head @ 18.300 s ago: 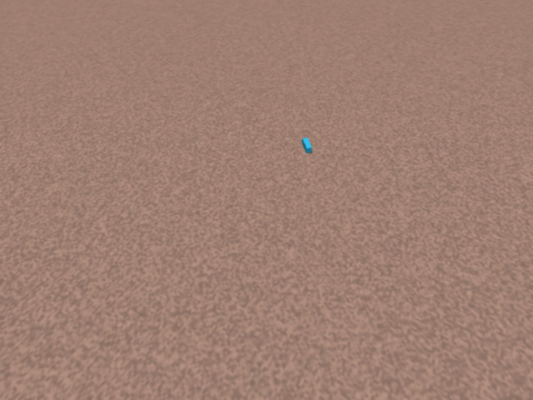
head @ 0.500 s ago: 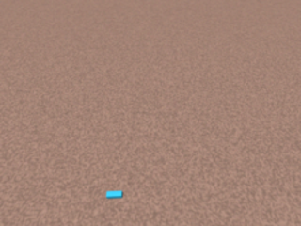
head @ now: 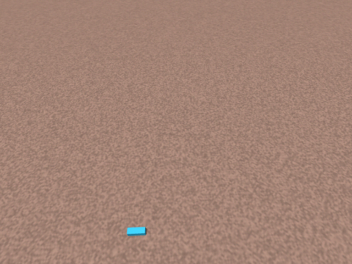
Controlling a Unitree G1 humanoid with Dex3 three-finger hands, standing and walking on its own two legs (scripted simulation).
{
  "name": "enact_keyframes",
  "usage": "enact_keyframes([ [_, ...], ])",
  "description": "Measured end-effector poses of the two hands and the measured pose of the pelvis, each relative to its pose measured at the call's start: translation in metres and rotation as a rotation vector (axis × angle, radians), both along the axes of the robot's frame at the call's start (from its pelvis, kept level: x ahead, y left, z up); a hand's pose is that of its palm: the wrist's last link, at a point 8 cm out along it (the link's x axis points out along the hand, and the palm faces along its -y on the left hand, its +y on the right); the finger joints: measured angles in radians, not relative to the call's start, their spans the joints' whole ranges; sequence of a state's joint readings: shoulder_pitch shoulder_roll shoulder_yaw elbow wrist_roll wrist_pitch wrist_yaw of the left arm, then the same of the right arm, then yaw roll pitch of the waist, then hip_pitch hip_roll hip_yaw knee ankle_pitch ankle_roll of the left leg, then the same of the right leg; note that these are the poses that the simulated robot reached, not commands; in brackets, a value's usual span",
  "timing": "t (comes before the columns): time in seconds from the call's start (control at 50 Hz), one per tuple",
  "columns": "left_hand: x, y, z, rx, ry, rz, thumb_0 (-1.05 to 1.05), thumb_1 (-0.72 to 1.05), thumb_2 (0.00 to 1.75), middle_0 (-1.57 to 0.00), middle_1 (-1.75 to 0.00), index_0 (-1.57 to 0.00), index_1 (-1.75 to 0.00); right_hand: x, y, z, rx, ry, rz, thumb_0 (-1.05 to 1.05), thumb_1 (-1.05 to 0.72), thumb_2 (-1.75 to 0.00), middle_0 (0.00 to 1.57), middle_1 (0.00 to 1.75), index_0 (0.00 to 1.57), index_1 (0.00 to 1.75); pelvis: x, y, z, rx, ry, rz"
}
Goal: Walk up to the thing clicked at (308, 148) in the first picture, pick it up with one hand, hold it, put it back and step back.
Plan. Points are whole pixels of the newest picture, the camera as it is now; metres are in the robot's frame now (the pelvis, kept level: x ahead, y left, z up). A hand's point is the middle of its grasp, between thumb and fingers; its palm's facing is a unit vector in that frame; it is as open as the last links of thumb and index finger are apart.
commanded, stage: walk up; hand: left
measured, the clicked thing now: (136, 231) +0.41 +0.25 -0.76
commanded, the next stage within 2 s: none
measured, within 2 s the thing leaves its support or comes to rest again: neither
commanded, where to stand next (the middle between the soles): +0.03 +0.01 m, yaw +0 degrees
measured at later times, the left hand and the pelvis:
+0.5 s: hand out of the picture -0.01 +0.27 -0.16, palm faces -0.04 -0.88 -0.47, open 7.4 cm; pelvis -0.07 -0.02 -0.03, yaw +0 degrees
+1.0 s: hand out of the picture -0.03 +0.29 -0.16, palm faces +0.05 -0.93 -0.37, open 7.4 cm; pelvis -0.06 +0.01 -0.01, yaw +4 degrees
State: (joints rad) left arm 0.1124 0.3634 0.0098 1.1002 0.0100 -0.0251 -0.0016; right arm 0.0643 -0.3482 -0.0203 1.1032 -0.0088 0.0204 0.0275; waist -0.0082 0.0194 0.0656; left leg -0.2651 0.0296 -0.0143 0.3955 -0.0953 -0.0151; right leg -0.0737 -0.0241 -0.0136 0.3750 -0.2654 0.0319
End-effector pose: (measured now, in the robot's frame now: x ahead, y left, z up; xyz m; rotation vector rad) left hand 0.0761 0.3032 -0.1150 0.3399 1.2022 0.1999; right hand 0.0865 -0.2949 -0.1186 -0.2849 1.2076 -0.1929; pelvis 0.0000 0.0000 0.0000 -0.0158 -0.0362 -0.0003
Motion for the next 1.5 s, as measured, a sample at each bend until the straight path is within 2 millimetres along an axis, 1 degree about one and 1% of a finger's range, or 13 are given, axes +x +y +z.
enact_keyframes([
  [0.18, 0.007, 0.001, -0.002, -0.007, 0.001, -0.005, 0.01, 0.9, 0.9, -0.2, -0.3, -0.2, -0.3, -0.005, 0.001, 0.001, -0.007, 0.019, -0.012, 0.01, -0.91, -0.9, 0.21, 0.3, 0.2, 0.3, 0.001, 0.002, 0.0, 0.003, 0.003, -0.003],
  [0.3, 0.001, 0.01, -0.007, 0.03, 0.0, -0.005, 0.01, 0.9, 0.9, -0.2, -0.3, -0.2, -0.3, -0.011, -0.009, -0.005, -0.026, 0.017, -0.019, 0.01, -0.91, -0.9, 0.21, 0.3, 0.2, 0.3, -0.023, 0.001, -0.009, 0.01, 0.007, -0.007],
  [0.38, -0.022, 0.01, -0.007, 0.068, 0.01, 0.005, 0.01, 0.9, 0.9, -0.2, -0.3, -0.2, -0.3, -0.017, -0.022, -0.014, -0.031, -0.001, 0.001, 0.01, -0.91, -0.9, 0.21, 0.3, 0.2, 0.3, -0.044, -0.009, -0.017, 0.013, 0.013, -0.001],
  [0.46, -0.068, 0.005, -0.007, 0.112, 0.044, 0.019, 0.0, 0.9, 0.9, -0.2, -0.3, -0.2, -0.3, -0.015, -0.036, -0.029, -0.034, -0.04, 0.014, 0.01, -0.91, -0.9, 0.21, 0.3, 0.2, 0.3, -0.063, -0.018, -0.03, 0.027, 0.011, -0.013],
  [0.56, -0.119, 0.003, 0.007, 0.127, 0.12, 0.061, 0.01, 0.9, 0.9, -0.21, -0.3, -0.2, -0.3, -0.031, -0.028, -0.03, -0.001, -0.037, 0.038, 0.01, -0.91, -0.9, 0.2, 0.3, 0.2, 0.3, -0.076, -0.015, -0.02, 0.039, 0.017, 0.007],
  [0.7, -0.135, 0.018, 0.017, 0.122, 0.003, 0.115, 0.01, 0.9, 0.9, -0.21, -0.31, -0.2, -0.3, -0.07, -0.012, -0.03, 0.001, 0.092, 0.124, 0.01, -0.91, -0.9, 0.21, 0.3, 0.2, 0.3, -0.078, -0.004, -0.016, 0.023, 0.027, 0.091],
  [0.84, -0.154, 0.04, -0.005, 0.058, 0.035, 0.139, 0.01, 0.9, 0.9, -0.2, -0.31, -0.2, -0.3, -0.058, 0.015, -0.006, -0.031, -0.038, 0.149, 0.01, -0.91, -0.9, 0.21, 0.3, 0.2, 0.3, -0.073, 0.014, -0.018, 0.058, -0.009, 0.082],
  [0.98, -0.122, 0.031, -0.004, 0.006, 0.002, 0.094, 0.01, 0.9, 0.9, -0.2, -0.3, -0.2, -0.3, -0.051, 0.002, 0.016, -0.081, -0.081, 0.131, 0.01, -0.9, -0.9, 0.21, 0.3, 0.21, 0.3, -0.058, 0.012, -0.008, 0.03, -0.013, 0.081],
  [1.1, -0.086, 0.014, -0.01, 0.036, -0.037, 0.052, 0.01, 0.9, 0.9, -0.2, -0.3, -0.2, -0.3, -0.037, -0.018, -0.008, -0.074, -0.077, 0.081, 0.01, -0.9, -0.9, 0.21, 0.3, 0.21, 0.3, -0.051, -0.001, -0.025, 0.014, -0.035, 0.061],
  [1.2, -0.065, 0.001, -0.003, 0.035, -0.072, 0.016, 0.01, 0.9, 0.9, -0.2, -0.3, -0.2, -0.3, -0.036, -0.009, -0.021, -0.035, -0.042, 0.068, 0.01, -0.91, -0.9, 0.21, 0.3, 0.2, 0.3, -0.057, -0.001, -0.022, 0.021, -0.031, 0.055],
  [1.28, -0.051, 0.007, 0.001, 0.041, -0.103, -0.007, 0.01, 0.9, 0.9, -0.21, -0.31, -0.2, -0.3, -0.051, 0.0, -0.027, -0.02, -0.001, 0.072, 0.0, -0.91, -0.9, 0.21, 0.3, 0.2, 0.3, -0.062, 0.005, -0.022, 0.016, -0.011, 0.058],
  [1.38, -0.042, 0.031, -0.007, 0.042, -0.137, -0.005, 0.01, 0.9, 0.9, -0.21, -0.31, -0.2, -0.3, -0.083, 0.011, -0.029, -0.047, 0.069, 0.068, 0.0, -0.91, -0.9, 0.21, 0.3, 0.2, 0.3, -0.072, 0.02, -0.029, 0.011, 0.0, 0.065],
  [1.5, -0.052, 0.048, -0.014, 0.018, -0.08, 0.022, 0.01, 0.9, 0.9, -0.2, -0.3, -0.2, -0.3, -0.121, 0.022, -0.009, -0.08, 0.11, 0.022, 0.01, -0.91, -0.9, 0.21, 0.3, 0.21, 0.3, -0.076, 0.035, -0.02, -0.001, -0.003, 0.052],
])
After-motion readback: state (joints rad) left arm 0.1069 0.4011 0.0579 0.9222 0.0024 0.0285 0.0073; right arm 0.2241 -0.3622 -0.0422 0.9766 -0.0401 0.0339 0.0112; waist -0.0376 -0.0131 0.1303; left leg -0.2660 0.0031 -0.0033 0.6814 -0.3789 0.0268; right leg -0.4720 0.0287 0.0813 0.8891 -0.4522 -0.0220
